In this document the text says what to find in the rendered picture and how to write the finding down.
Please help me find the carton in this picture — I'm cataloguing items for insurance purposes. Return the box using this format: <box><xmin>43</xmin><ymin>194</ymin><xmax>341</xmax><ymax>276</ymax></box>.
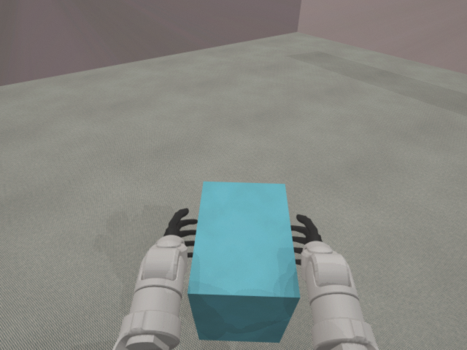
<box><xmin>188</xmin><ymin>182</ymin><xmax>300</xmax><ymax>343</ymax></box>

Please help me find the robot right forearm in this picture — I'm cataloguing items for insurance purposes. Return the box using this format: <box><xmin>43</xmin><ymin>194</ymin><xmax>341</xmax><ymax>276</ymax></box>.
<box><xmin>301</xmin><ymin>241</ymin><xmax>379</xmax><ymax>350</ymax></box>

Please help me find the robot left hand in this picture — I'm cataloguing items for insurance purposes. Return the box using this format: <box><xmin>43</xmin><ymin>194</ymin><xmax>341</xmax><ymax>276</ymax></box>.
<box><xmin>164</xmin><ymin>209</ymin><xmax>198</xmax><ymax>257</ymax></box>

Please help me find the robot right hand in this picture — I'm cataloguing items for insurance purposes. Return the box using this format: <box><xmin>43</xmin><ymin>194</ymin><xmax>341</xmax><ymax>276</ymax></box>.
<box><xmin>291</xmin><ymin>214</ymin><xmax>323</xmax><ymax>265</ymax></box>

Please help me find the robot left forearm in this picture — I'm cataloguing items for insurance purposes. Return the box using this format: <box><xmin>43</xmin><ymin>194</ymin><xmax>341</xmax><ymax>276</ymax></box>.
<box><xmin>113</xmin><ymin>235</ymin><xmax>188</xmax><ymax>350</ymax></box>

